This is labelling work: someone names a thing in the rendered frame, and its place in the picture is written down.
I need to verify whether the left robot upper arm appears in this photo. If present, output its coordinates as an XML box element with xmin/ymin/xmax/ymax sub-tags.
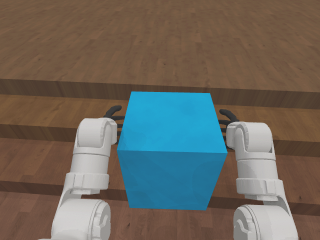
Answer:
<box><xmin>38</xmin><ymin>198</ymin><xmax>111</xmax><ymax>240</ymax></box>

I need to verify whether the carton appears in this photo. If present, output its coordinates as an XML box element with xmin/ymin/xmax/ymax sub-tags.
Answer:
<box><xmin>117</xmin><ymin>91</ymin><xmax>228</xmax><ymax>211</ymax></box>

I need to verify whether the right robot forearm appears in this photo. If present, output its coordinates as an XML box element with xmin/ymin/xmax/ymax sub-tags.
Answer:
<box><xmin>226</xmin><ymin>121</ymin><xmax>299</xmax><ymax>240</ymax></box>

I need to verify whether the left robot hand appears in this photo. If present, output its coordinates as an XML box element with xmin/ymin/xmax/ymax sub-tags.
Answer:
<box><xmin>103</xmin><ymin>105</ymin><xmax>125</xmax><ymax>144</ymax></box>

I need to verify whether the right robot hand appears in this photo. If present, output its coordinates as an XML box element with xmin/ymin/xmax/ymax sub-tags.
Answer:
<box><xmin>218</xmin><ymin>109</ymin><xmax>239</xmax><ymax>150</ymax></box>

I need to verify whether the left robot forearm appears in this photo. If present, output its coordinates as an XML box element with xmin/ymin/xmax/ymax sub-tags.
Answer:
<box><xmin>51</xmin><ymin>117</ymin><xmax>118</xmax><ymax>236</ymax></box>

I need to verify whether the right robot upper arm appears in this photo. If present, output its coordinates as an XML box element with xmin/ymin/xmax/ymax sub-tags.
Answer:
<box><xmin>233</xmin><ymin>204</ymin><xmax>298</xmax><ymax>240</ymax></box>

